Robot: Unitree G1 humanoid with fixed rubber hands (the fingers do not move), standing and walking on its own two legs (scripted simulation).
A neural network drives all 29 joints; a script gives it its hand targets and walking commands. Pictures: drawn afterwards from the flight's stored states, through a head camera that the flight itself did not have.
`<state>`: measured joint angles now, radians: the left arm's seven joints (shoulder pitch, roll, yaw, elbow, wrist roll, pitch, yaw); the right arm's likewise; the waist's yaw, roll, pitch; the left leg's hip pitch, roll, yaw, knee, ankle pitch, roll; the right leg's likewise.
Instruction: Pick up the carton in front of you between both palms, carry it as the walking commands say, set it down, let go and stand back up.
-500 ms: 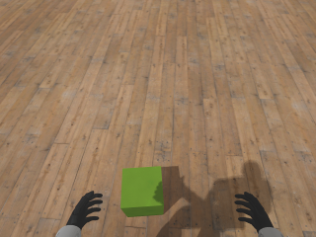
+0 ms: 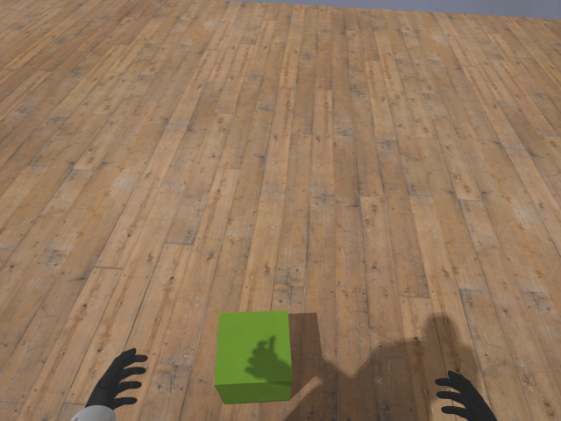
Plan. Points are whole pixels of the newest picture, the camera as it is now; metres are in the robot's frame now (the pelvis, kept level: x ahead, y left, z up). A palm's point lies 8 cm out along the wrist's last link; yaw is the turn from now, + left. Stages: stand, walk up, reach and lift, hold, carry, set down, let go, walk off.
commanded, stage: stand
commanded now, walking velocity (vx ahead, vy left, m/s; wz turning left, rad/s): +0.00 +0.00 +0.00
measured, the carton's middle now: (255, 358) +0.39 +0.10 -0.65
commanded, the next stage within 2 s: none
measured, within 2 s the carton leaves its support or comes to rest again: neither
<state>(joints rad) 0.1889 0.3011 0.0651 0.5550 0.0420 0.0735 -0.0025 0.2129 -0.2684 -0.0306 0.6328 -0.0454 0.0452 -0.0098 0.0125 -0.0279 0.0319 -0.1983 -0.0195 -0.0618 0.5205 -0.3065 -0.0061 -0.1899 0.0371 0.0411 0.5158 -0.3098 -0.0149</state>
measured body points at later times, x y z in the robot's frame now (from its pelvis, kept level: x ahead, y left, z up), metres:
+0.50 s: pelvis +0.01 +0.01 +0.00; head +0.02 +0.03 +0.45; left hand +0.14 +0.30 -0.11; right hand +0.13 -0.29 -0.09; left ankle -0.02 +0.12 -0.74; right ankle -0.02 -0.11 -0.74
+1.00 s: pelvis -0.01 +0.01 +0.01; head -0.01 +0.02 +0.46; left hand +0.10 +0.32 -0.11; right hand +0.10 -0.30 -0.09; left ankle -0.02 +0.12 -0.74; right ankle -0.02 -0.11 -0.74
